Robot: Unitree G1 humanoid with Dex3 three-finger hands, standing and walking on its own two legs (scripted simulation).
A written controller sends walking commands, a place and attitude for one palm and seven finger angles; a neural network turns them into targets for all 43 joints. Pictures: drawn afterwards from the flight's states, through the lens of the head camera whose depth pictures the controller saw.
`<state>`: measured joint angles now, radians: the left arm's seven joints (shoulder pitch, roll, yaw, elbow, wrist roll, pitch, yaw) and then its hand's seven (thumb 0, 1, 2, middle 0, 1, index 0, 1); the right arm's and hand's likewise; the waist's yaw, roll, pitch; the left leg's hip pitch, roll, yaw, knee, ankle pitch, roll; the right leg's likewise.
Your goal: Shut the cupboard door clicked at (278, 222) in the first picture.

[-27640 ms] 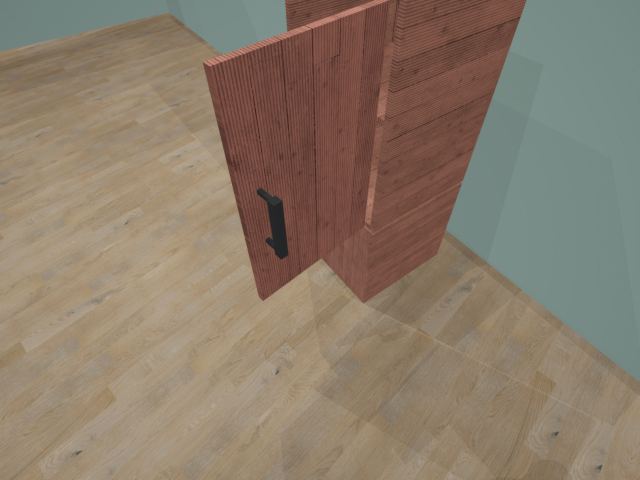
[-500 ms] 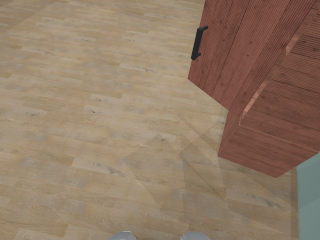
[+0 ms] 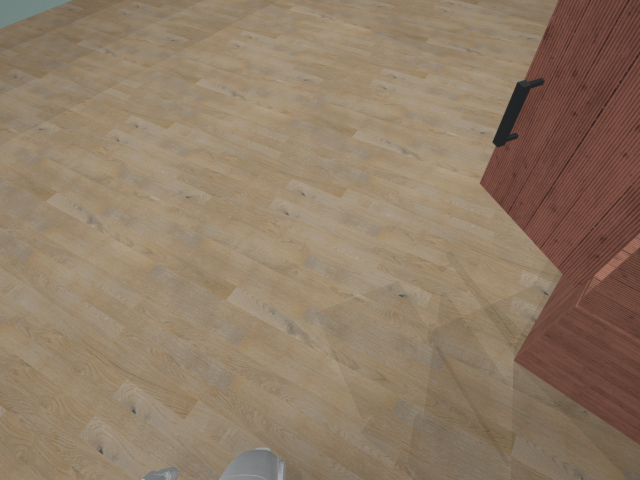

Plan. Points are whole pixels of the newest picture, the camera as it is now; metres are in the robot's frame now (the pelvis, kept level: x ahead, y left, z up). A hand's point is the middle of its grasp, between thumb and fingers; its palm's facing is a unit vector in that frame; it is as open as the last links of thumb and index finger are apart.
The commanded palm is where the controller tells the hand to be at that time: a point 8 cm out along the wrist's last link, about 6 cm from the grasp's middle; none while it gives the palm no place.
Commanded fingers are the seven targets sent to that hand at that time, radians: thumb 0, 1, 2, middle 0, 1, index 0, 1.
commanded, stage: walk to a spot facing it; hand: left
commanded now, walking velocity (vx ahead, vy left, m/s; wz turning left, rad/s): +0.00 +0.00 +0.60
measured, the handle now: (517, 113) +0.83 -0.42 -0.08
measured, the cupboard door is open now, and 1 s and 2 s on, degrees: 63 63 63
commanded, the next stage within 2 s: turn to face it in 1.24 s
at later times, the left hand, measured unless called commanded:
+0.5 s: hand out of the picture +0.12 +0.24 -0.15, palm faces +0.26 -0.92 -0.30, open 7.4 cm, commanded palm none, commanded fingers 0.00 0.90 0.90 -0.20 -0.30 -0.20 -0.30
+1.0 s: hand out of the picture +0.06 +0.17 -0.19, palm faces +0.65 -0.74 -0.17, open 7.4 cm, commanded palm none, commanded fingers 0.00 0.90 0.90 -0.20 -0.30 -0.20 -0.30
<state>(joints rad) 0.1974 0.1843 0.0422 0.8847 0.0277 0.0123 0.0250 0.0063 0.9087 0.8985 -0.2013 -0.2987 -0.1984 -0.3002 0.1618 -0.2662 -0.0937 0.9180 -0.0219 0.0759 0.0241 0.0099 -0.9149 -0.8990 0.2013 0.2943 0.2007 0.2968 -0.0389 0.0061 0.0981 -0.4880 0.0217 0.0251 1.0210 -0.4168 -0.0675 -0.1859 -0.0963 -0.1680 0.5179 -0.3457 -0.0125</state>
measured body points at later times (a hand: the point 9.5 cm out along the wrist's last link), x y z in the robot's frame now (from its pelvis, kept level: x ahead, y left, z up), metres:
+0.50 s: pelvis +0.08 -0.01 -0.01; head +0.11 -0.02 +0.44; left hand +0.11 +0.29 -0.12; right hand +0.16 -0.24 -0.17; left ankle +0.00 +0.14 -0.74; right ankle +0.15 -0.11 -0.74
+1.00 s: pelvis +0.23 +0.08 -0.03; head +0.27 +0.12 +0.42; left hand +0.03 +0.21 -0.18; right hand +0.50 -0.03 -0.15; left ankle +0.26 +0.19 -0.74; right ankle +0.16 -0.11 -0.71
